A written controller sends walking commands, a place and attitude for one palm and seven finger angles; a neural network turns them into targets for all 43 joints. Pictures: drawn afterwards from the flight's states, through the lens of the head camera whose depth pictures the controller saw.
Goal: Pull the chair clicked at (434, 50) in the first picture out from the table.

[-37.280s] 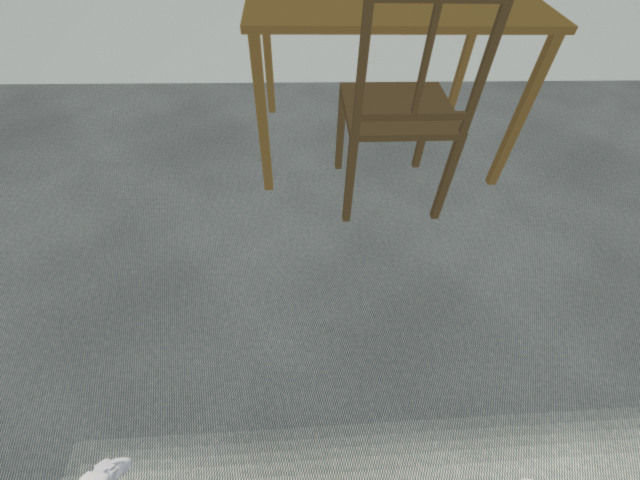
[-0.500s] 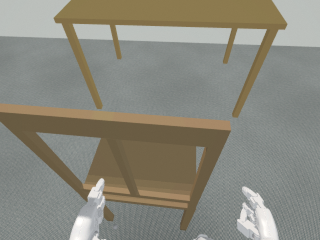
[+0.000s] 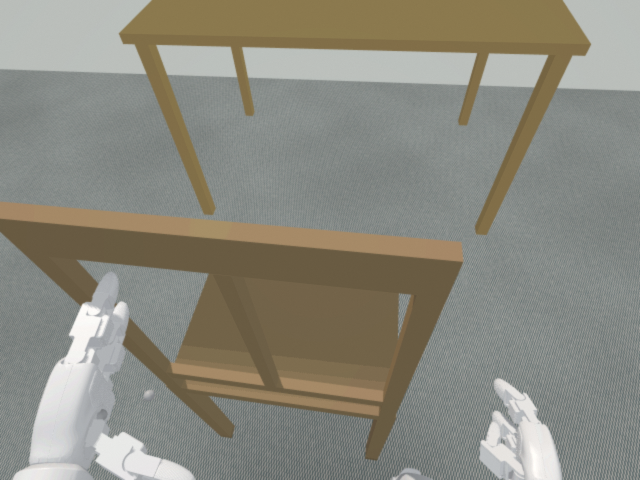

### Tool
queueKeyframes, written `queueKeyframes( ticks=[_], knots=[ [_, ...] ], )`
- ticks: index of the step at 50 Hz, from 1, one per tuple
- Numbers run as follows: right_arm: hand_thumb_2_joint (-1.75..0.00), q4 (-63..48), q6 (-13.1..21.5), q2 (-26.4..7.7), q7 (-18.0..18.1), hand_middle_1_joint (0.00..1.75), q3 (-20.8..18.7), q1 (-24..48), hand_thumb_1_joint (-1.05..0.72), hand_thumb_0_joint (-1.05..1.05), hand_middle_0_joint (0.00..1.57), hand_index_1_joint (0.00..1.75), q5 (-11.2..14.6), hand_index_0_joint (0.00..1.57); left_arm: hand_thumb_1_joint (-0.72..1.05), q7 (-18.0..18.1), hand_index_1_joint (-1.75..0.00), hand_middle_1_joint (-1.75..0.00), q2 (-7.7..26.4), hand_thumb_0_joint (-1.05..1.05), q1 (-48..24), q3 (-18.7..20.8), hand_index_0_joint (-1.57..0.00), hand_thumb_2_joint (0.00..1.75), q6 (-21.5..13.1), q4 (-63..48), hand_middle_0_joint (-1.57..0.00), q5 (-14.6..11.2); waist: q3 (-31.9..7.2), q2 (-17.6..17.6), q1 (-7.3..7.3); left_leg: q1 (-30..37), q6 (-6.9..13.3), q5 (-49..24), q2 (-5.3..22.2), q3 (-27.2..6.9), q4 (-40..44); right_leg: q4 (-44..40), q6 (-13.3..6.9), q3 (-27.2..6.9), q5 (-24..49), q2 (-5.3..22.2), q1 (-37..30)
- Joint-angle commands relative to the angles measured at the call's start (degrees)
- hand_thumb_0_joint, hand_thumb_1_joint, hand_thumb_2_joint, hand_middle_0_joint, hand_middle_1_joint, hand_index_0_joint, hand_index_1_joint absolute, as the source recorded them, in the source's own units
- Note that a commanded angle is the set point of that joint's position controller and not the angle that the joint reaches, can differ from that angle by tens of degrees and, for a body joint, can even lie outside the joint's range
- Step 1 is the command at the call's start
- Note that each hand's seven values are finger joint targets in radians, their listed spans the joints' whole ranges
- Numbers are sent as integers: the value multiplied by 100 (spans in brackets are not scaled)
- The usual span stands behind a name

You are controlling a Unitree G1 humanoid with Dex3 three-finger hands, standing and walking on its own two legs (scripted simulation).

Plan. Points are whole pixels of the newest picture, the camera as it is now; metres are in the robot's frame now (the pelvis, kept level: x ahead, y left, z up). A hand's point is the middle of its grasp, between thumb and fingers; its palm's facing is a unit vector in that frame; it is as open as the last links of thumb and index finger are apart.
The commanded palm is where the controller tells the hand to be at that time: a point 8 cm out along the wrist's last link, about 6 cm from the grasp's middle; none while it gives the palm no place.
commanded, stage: draw the hand back to the body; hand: left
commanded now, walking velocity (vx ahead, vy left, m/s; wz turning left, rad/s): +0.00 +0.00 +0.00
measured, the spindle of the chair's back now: (254, 338) +0.30 +0.12 -0.02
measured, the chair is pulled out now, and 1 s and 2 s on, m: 0.60 0.60 0.60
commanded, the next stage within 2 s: step back with the hand held close in 1.02 s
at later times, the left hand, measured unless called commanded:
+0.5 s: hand (32, 348) +0.19 +0.25 +0.18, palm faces +0.41 -0.82 -0.40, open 11.4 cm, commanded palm +0.15 +0.30 +0.20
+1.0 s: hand (4, 323) +0.21 +0.27 +0.20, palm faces +0.44 -0.78 -0.44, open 7.5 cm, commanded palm +0.16 +0.31 +0.22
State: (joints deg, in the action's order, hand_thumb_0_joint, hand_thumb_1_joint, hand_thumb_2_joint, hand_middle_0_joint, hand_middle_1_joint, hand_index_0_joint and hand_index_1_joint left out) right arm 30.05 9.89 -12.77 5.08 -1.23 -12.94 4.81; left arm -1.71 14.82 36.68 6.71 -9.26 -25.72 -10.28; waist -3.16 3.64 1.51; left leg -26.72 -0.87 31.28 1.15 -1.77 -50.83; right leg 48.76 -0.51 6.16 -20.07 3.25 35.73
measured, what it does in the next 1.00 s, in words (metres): stands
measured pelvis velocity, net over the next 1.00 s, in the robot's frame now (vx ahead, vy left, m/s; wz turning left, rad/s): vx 0.02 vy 0.01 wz -0.01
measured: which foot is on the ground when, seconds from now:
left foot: down 0.00-1.00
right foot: down 0.00-1.00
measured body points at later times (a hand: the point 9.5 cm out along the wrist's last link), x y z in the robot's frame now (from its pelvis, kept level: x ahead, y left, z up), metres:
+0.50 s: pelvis +0.01 +0.01 +0.04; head +0.02 -0.02 +0.49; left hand +0.17 +0.29 +0.20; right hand +0.22 -0.19 -0.05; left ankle -0.06 +0.13 -0.69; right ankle +0.05 -0.12 -0.69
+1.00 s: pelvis +0.02 +0.01 +0.04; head +0.03 -0.01 +0.49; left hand +0.18 +0.31 +0.23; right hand +0.20 -0.22 -0.06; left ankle -0.06 +0.13 -0.69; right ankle +0.05 -0.12 -0.69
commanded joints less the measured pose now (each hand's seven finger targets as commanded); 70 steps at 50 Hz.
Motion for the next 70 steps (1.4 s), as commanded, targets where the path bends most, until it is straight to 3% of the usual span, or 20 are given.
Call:
queueKeyframes(
  ticks=[1, 4, 6, 11, 18, 23, 26, 32, 35, 42, 45, 51, 53, 57, 58, 59, 60, 62, 66, 70],
  knots=[
    [-90, -898, 12, -505, 27, 30, -192, 574, -90, 0, 20, 30, -159, 20, -22, 807, -7, -7, 360, 0, 533, 189, -4, 36, 225, -1159, -4, 566, -654, -200, 67, 41, 100, -2101, -19, -53, 1167, -1219, -152, -337, 1355, 218, -2083],
    [-90, -816, -109, -529, 68, 30, -171, 703, -90, 0, 20, 30, -230, 20, -12, 1005, -9, -9, 583, 0, 330, 282, -6, 41, 250, -1283, -6, 640, -490, -374, 75, 418, 149, -2137, -5, -56, 1450, -1417, -127, -322, 1392, 207, -2255],
    [-90, -761, -90, -588, 97, 30, -139, 757, -90, 0, 20, 30, -257, 20, -4, 1120, -10, -10, 899, 0, -104, 501, -7, 44, 244, -1479, -7, 685, -370, -271, 81, 593, 155, -2122, -1, -100, 1652, -1570, -146, -338, 1294, 179, -2329],
    [-90, -578, 20, -563, 75, 30, -54, 794, -90, 0, 20, 30, -287, 20, 14, 1256, -14, -14, 1094, 0, -436, 828, -10, 53, 214, -1540, -10, 760, -233, 112, 168, 1060, 136, -2485, -9, -150, 2146, -1823, -185, -315, 1465, 121, -2645],
    [-90, -402, -2, -551, -62, 30, -47, 915, -90, 0, 20, 30, -330, 20, 39, 1191, -19, -19, 978, 0, -494, 1046, -13, 65, 171, -1130, -13, 721, 203, -227, 219, 1243, 118, -2712, 50, -141, 2598, -2119, -157, -258, 1545, 42, -2894],
    [-90, -387, -55, -555, -111, 30, -61, 943, -90, 0, 20, 30, -334, 20, 57, 1156, -23, -23, 1233, 0, -754, 1499, -16, 74, 93, -1252, -16, 683, 76, -215, 259, 1421, 132, -2833, 63, -89, 2769, -2274, -154, -307, 1678, 28, -3122],
    [-90, -333, -27, -571, -131, 30, -54, 959, -90, 0, 20, 30, -341, 20, 68, 1180, -26, -26, 1499, 0, -925, 1822, -17, 80, 72, -1467, -17, 693, -57, 230, 293, 1540, 96, -3011, 51, -107, 2823, -2352, -184, -377, 1795, 18, -3287],
    [-90, -209, -2, -566, -127, 30, -76, 920, -90, 0, 20, 30, -326, 20, 90, 1222, -30, -30, 1628, 0, -1182, 2159, -20, 90, 42, -1405, -20, 661, -7, 151, 282, 1670, 90, -3114, 77, -90, 2948, -2485, -172, -310, 1829, 10, -3387],
    [-90, -174, -93, -616, -141, 30, -146, 939, -90, 0, 20, 30, -311, 20, 90, 1149, -30, -30, 1248, 0, -932, 1891, -20, 90, 76, -882, -20, 618, 222, -296, 256, 1599, 145, -2993, 98, -67, 2987, -2522, -137, -261, 1742, 7, -3259],
    [-90, -209, -66, -636, -165, 30, -169, 955, -90, 0, 20, 30, -328, 20, 90, 1130, -30, -30, 1489, 0, -1009, 1971, -20, 90, -15, -1397, -20, 667, -264, 148, 299, 1767, 137, -3235, 57, -43, 2961, -2514, -148, -330, 1982, 46, -3528],
    [-90, -189, -22, -619, -142, 30, -171, 936, -90, 0, 20, 30, -340, 20, 90, 1190, -30, -30, 1622, 0, -929, 2080, -20, 90, -12, -1529, -20, 676, -363, 113, 315, 1854, 127, -3352, 70, -56, 2938, -2528, -164, -340, 2094, 41, -3587],
    [-90, -108, -84, -622, -125, 30, -170, 995, -90, 0, 20, 30, -321, 20, 90, 1183, -30, -30, 1469, 0, -1000, 2048, -20, 90, 52, -1168, -20, 657, 148, -6, 245, 1700, 128, -3116, 84, -40, 2981, -2641, -196, -396, 1989, -6, -3382],
    [-90, -117, -131, -627, -123, 30, -184, 998, -90, 0, 20, 30, -312, 20, 90, 1159, -30, -30, 1363, 0, -960, 1968, -20, 90, 53, -993, -20, 621, 157, -141, 241, 1705, 157, -3027, 101, -6, 2994, -2632, -165, -381, 1932, 6, -3349],
    [-90, -170, -109, -636, -158, 30, -145, 986, -90, 0, 20, 30, -325, 20, 90, 1126, -30, -30, 1370, 0, -1227, 1883, -20, 90, 21, -1236, -20, 642, 25, 117, 243, 1723, 141, -2965, 67, -34, 3031, -2622, -158, -355, 1786, 16, -3384],
    [-90, -420, -180, -654, -108, 30, -131, 823, -90, 0, 20, 30, -201, 20, 90, 1132, -30, -30, 2434, 0, -1981, 2854, -20, 90, -258, -1572, -20, 493, 591, 119, 100, 1606, 250, -2515, 378, -123, 2934, -2747, -187, -1056, 2253, 426, -2750],
    [-90, -310, -224, -537, -78, 30, -108, 882, -90, 0, 20, 30, -251, 20, 90, 1083, -30, -30, 1961, 0, -1613, 2558, -20, 90, -282, -1137, -20, 528, 470, -57, 59, 1630, 246, -2362, 391, -202, 2928, -2685, -206, -1011, 2258, 551, -2768],
    [-90, -366, -256, -535, -68, 30, -110, 904, -90, 0, 20, 30, -263, 20, 90, 1072, -30, -30, 1817, 0, -1371, 2432, -20, 90, -257, -1077, -20, 551, 388, -171, 66, 1671, 251, -2509, 417, -230, 2933, -2609, -192, -989, 2355, 561, -2778],
    [-90, -437, -301, -544, -68, 30, -100, 904, -90, 0, 20, 30, -267, 20, 90, 1036, -30, -30, 1607, 0, -1084, 2315, -20, 90, -243, -1033, -20, 546, 96, 93, 47, 1779, 240, -2933, 484, -232, 2966, -2378, -128, -874, 2569, 535, -2869],
    [-90, -550, -452, -568, -78, 30, -179, 942, -90, 0, 20, 30, -295, 20, 90, 1062, -30, -30, 1518, 0, -393, 2303, -20, 90, -176, -1106, -20, 601, -375, 378, 43, 1854, 242, -4074, 643, -302, 2851, -2007, -43, -668, 2862, 455, -2907],
    [-90, -657, -568, -523, -74, 30, -253, 905, -90, 0, 20, 30, -285, 20, 90, 1092, -30, -30, 1677, 0, -150, 2483, -20, 90, -198, -1503, -20, 617, -538, 19, 32, 1702, 187, -4478, 718, -375, 2556, -1750, -141, -636, 3008, 536, -2785]
  ],
)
